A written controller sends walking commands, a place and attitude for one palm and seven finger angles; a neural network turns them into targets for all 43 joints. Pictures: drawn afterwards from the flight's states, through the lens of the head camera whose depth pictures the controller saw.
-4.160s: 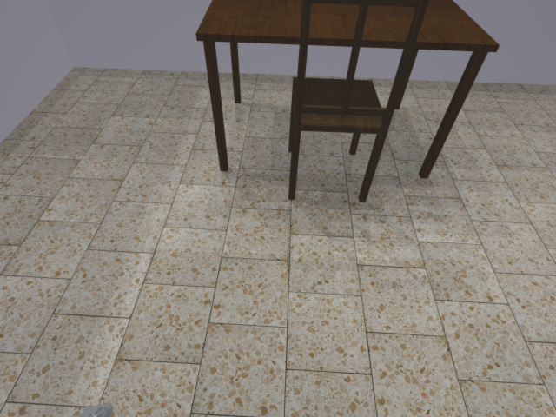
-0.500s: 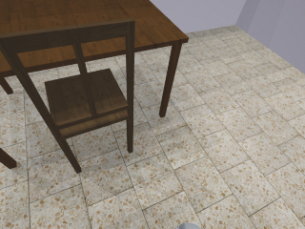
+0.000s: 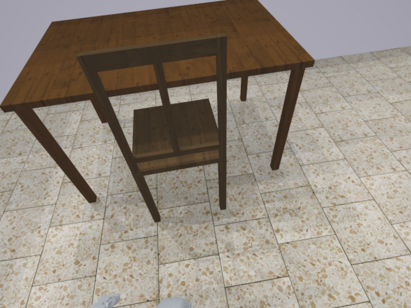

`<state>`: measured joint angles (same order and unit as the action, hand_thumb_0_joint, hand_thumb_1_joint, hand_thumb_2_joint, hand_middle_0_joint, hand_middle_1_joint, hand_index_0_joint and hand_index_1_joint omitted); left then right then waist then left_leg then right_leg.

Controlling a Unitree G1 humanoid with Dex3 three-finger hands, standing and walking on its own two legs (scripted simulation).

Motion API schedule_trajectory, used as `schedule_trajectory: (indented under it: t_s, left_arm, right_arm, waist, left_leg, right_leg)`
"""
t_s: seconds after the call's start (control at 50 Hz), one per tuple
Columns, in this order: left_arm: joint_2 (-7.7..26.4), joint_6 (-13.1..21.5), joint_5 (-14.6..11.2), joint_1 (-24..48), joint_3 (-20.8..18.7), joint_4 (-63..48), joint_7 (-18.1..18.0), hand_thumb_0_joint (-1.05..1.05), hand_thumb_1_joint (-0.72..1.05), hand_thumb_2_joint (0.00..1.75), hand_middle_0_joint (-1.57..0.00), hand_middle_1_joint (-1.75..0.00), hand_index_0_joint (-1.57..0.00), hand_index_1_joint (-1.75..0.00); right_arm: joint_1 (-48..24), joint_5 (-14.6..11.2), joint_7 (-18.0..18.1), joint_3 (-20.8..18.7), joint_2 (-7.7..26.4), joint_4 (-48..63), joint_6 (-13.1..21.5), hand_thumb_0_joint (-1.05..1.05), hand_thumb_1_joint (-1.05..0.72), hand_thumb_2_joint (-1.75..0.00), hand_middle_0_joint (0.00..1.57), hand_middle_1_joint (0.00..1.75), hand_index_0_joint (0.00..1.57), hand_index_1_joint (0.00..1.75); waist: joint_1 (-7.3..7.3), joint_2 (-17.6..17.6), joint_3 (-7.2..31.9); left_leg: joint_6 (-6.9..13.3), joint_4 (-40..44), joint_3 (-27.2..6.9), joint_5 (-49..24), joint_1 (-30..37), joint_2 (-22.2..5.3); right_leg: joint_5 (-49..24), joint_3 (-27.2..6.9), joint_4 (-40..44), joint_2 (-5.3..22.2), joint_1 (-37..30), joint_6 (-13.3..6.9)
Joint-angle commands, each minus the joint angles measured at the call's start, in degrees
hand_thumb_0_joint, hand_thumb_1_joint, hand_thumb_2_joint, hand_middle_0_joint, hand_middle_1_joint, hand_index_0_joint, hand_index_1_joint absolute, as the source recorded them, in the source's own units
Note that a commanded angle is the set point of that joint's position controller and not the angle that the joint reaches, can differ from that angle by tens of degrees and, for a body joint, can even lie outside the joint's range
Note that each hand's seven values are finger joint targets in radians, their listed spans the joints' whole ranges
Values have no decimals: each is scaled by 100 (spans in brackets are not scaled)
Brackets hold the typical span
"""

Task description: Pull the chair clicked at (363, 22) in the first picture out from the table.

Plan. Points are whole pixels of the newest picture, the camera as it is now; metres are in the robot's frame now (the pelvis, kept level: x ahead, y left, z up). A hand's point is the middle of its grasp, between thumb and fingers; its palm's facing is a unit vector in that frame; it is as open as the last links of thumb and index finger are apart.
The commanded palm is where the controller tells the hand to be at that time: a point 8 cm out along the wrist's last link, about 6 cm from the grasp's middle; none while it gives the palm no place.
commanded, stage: turn to face it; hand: left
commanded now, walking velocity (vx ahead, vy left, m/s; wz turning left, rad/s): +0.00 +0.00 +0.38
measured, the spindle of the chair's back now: (168, 113) +0.71 +0.15 -0.06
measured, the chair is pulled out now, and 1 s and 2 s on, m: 0.00 0.00 0.00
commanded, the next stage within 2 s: take the last steps up to it in 0.22 s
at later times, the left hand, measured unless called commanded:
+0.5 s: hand out of the picture -0.04 +0.26 -0.17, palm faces +0.21 -0.95 -0.23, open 7.4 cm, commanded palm none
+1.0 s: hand out of the picture +0.04 +0.17 -0.16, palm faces +0.27 -0.94 -0.20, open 7.3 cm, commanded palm none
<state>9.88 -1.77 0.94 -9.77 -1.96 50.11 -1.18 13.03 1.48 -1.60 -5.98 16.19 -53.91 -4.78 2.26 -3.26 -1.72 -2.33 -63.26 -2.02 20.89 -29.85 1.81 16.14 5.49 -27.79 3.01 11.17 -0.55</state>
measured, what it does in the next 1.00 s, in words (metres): walks ahead: left foot, then right foot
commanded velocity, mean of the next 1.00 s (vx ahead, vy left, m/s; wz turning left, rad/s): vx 0.21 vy -0.02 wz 0.12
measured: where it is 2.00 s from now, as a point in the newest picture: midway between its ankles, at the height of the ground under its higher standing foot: outside the picture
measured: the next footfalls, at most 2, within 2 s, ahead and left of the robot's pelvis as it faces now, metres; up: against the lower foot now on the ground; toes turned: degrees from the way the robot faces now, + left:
left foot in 0.28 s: +0.00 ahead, +0.15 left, +0.00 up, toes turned +11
right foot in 0.74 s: +0.11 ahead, -0.07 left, +0.00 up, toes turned +5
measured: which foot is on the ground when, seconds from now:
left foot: up 0.00-0.26, down 0.28-0.74, up 0.76-1.00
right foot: down 0.00-0.28, up 0.30-0.72, down 0.74-1.00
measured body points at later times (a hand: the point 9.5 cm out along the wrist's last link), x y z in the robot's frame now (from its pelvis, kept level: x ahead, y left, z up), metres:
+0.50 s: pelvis -0.01 +0.05 +0.00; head +0.00 +0.07 +0.45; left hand -0.05 +0.31 -0.15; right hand +0.12 -0.17 -0.13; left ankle -0.04 +0.14 -0.74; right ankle -0.02 -0.10 -0.67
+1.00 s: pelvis +0.11 +0.01 +0.01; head +0.11 -0.01 +0.46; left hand +0.03 +0.22 -0.14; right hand +0.15 -0.22 -0.16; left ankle +0.11 +0.17 -0.66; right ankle +0.07 -0.07 -0.74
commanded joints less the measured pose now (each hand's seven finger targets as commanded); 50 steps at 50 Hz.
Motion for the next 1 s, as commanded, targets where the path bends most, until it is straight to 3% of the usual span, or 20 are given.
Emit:
schedule_trajectory:
  t_s: [0.0,0.12,0.2,0.22,0.24,0.26,0.28,0.32,0.4,0.52,0.62,0.68,0.7,0.72,0.74,0.78,0.8,0.84,0.88,0.98]
  left_arm:
    - [1127,239,12,-168,-272,-377,-97,0,90,90,-20,-30,-20,-30]
    - [1452,190,87,-677,-352,-110,-76,0,90,90,-20,-30,-20,-30]
    - [1513,136,43,-508,-371,-2,-61,0,90,90,-20,-30,-20,-30]
    - [1414,105,-3,-471,-354,12,-46,0,90,90,-20,-30,-20,-30]
    - [1120,67,-55,-586,-304,-87,-24,0,90,90,-20,-30,-20,-30]
    - [760,42,-54,-445,-176,-264,2,0,90,90,-20,-30,-20,-30]
    - [900,-8,-13,-241,-191,-263,-33,0,90,90,-20,-30,-20,-30]
    - [836,-23,-3,-270,-215,3,-4,0,90,90,-20,-30,-20,-30]
    - [819,70,43,-521,-161,313,133,0,90,90,-20,-30,-20,-30]
    - [663,153,57,-225,-79,358,191,0,90,90,-20,-30,-20,-30]
    - [540,228,39,-106,-82,327,220,0,90,90,-20,-30,-20,-30]
    - [511,315,50,-1033,-151,682,201,0,90,90,-20,-30,-20,-30]
    - [768,384,78,-1439,-205,830,161,0,90,90,-20,-30,-20,-30]
    - [1310,435,111,-1844,-325,907,103,0,90,90,-20,-30,-20,-30]
    - [1398,408,18,-2121,-346,921,55,0,90,90,-20,-30,-20,-30]
    - [985,475,-9,-1506,-279,874,32,0,90,90,-20,-30,-20,-30]
    - [765,488,-4,-1286,-210,819,27,0,90,90,-20,-30,-20,-30]
    - [453,559,0,-1120,-145,789,18,0,90,90,-20,-30,-20,-30]
    - [386,621,-13,-1264,-84,876,19,0,90,90,-20,-30,-20,-30]
    - [341,691,9,-1779,-32,1166,-8,0,90,90,-20,-30,-20,-30]
  right_arm:
    - [-226,-21,9,14,242,423,146,0,-90,-90,20,30,20,30]
    - [-727,-82,34,144,108,533,177,0,-90,-90,20,30,20,30]
    - [-248,-86,79,183,150,368,269,0,-90,-90,20,30,20,30]
    - [-5,-80,83,146,316,298,312,0,-90,-90,20,30,20,30]
    - [178,-24,108,47,824,307,378,0,-90,-90,20,30,20,30]
    - [360,-29,144,-52,1297,312,371,0,-90,-90,20,30,20,30]
    - [378,-16,167,-30,1251,256,324,0,-90,-90,20,30,20,30]
    - [-109,-7,273,127,763,232,389,0,-90,-90,20,30,20,30]
    - [-34,-26,290,236,476,181,514,0,-90,-90,20,30,20,30]
    - [546,-21,299,227,367,-131,621,0,-90,-90,20,30,20,30]
    - [602,22,281,198,372,-280,637,0,-90,-90,20,30,20,30]
    - [381,-9,275,228,251,-337,634,0,-90,-90,20,30,20,30]
    - [418,-48,257,269,44,-345,656,0,-90,-90,20,30,20,30]
    - [442,-100,213,360,-349,-216,680,0,-90,-90,20,30,20,30]
    - [119,-40,187,294,-56,-37,676,0,-90,-90,20,30,20,30]
    - [71,-2,125,198,17,-205,658,0,-90,-90,20,30,20,30]
    - [169,7,111,183,-79,-301,627,0,-90,-90,20,30,20,30]
    - [478,26,82,214,-330,-505,575,0,-90,-90,20,30,20,30]
    - [610,22,77,222,-431,-561,552,0,-90,-90,20,30,20,30]
    - [19,0,57,243,-451,-387,570,0,-90,-90,20,30,20,30]
  waist:
    - [-230,1324,-45]
    - [-513,1564,192]
    - [-257,1567,479]
    - [-105,1325,579]
    - [-5,-50,845]
    - [91,-1317,778]
    - [137,-735,664]
    - [-96,-855,417]
    - [-125,-547,225]
    - [19,-329,-275]
    - [-25,-368,-530]
    - [-510,73,-268]
    - [-657,700,-138]
    - [-822,2217,-79]
    - [-961,1919,-159]
    - [-616,1456,-603]
    - [-440,941,-721]
    - [-229,562,-681]
    - [-151,732,-588]
    - [-293,930,-533]
  left_leg:
    - [-160,22,175,107,-311,-284]
    - [-83,1620,546,612,511,-226]
    - [40,3285,714,-352,1627,-113]
    - [120,4018,539,-1085,2332,-286]
    - [497,4320,-652,-2268,3177,-1309]
    - [1219,4424,-1979,-4338,3293,-2486]
    - [1530,4330,-1596,-4104,2781,-2542]
    - [1318,4489,-1087,-3255,2476,-1894]
    - [1190,4850,-850,-1667,2617,-1456]
    - [1364,5279,-1134,-447,2516,-1553]
    - [1338,5259,-1242,170,1951,-1559]
    - [974,4369,-786,581,1096,-1154]
    - [733,3447,-351,767,420,-721]
    - [474,1813,432,1012,-658,-49]
    - [492,793,285,1285,-883,-211]
    - [512,27,73,316,-904,-556]
    - [457,-84,82,-36,-745,-657]
    - [364,-65,186,-573,-450,-741]
    - [273,14,308,-877,-488,-741]
    - [186,694,510,-1047,-857,-770]
  right_leg:
    - [-2108,-639,933,1418,-458,-659]
    - [-3255,-511,569,1635,-749,-790]
    - [-3013,-209,-15,1457,-543,-428]
    - [-2451,-48,-526,1318,-82,-178]
    - [-883,309,-1503,794,937,189]
    - [1967,185,-2531,287,2024,442]
    - [1995,-300,-3114,388,1829,308]
    - [1309,-505,-3380,394,1838,319]
    - [651,-354,-3257,212,1960,319]
    - [599,-285,-2211,237,1913,288]
    - [662,-166,-1061,108,1178,197]
    - [-87,-85,154,-62,-512,152]
    - [524,-735,611,397,-1301,14]
    - [1601,-2620,1554,1659,-1877,-490]
    - [2261,-3420,2129,2197,-1459,-918]
    - [2295,-2925,2276,1877,-634,-892]
    - [1810,-2449,2222,1722,-295,-821]
    - [578,-1460,2127,1329,-103,-710]
    - [-480,-906,2041,1140,-254,-685]
    - [-2412,-620,1779,1075,-904,-772]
